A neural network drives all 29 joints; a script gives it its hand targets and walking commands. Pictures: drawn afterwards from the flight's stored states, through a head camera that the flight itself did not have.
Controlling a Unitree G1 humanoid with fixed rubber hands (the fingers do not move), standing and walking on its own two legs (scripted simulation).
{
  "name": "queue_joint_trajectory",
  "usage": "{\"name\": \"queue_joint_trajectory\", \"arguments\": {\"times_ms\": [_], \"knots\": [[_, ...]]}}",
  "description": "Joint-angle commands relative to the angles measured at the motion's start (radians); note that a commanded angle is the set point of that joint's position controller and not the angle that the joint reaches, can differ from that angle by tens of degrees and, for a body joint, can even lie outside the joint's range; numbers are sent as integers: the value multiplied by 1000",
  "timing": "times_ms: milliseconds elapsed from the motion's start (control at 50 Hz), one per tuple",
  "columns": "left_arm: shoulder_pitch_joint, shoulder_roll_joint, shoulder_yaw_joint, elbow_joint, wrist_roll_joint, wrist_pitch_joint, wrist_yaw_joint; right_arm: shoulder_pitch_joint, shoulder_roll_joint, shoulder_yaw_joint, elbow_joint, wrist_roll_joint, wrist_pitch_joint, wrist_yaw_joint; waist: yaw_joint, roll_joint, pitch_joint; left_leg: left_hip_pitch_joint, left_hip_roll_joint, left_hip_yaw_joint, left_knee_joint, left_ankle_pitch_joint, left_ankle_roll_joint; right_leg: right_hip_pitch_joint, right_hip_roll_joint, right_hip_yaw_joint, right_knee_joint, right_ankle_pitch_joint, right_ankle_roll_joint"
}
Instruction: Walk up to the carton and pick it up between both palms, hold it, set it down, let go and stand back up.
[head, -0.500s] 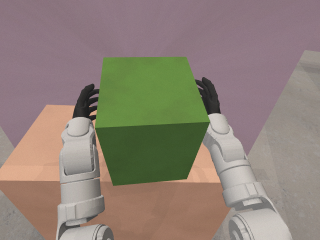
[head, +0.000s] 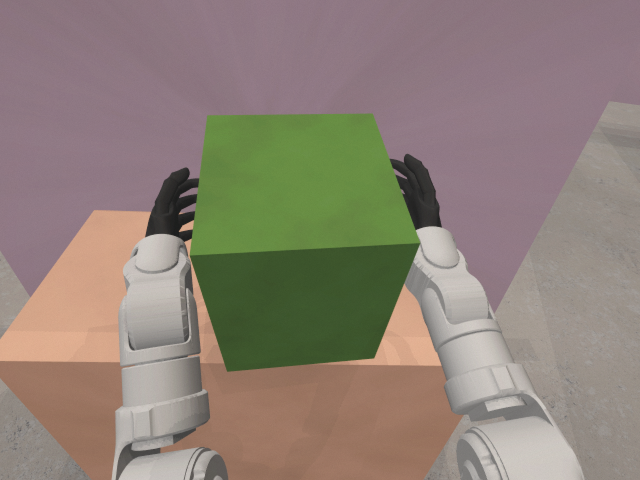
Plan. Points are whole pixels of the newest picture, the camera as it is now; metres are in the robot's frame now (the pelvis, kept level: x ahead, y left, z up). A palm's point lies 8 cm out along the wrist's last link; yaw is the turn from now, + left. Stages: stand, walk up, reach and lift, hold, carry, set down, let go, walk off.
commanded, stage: hold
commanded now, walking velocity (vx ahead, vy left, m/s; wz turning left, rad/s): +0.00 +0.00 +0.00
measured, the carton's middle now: (297, 246) +0.38 +0.02 +0.15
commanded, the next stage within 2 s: none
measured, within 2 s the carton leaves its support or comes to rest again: neither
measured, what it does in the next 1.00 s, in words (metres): stands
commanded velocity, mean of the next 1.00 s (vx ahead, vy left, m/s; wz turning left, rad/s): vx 0.00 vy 0.00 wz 0.00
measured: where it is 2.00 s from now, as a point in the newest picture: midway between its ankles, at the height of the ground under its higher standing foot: outside the picture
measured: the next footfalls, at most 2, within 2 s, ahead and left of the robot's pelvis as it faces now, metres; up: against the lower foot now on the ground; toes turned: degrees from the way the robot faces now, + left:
none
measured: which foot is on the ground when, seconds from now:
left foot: down 0.00-1.00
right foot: down 0.00-1.00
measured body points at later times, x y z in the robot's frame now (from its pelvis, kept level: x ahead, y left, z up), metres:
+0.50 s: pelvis +0.00 +0.00 +0.00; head -0.04 +0.03 +0.45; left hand +0.36 +0.16 +0.19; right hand +0.37 -0.13 +0.20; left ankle +0.04 +0.10 -0.75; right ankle +0.02 -0.10 -0.75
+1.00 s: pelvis +0.00 +0.00 +0.00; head -0.04 +0.03 +0.45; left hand +0.36 +0.17 +0.19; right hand +0.38 -0.13 +0.20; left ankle +0.04 +0.10 -0.75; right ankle +0.02 -0.10 -0.75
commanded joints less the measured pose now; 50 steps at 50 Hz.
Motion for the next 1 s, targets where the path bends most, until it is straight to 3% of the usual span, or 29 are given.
{"name": "queue_joint_trajectory", "arguments": {"times_ms": [0, 980], "knots": [[-528, -397, -401, -67, -125, -44, -116, -565, 420, 335, -191, 44, -45, 86, -6, 79, -300, 91, -16, 20, -26, 109, -6, -6, 23, -24, -36, 110, 51], [-542, -393, -402, -65, -127, -45, -116, -571, 421, 335, -188, 47, -44, 84, -10, 78, -314, 92, -16, 20, -23, 116, -9, -4, 26, -27, -35, 112, 53]]}}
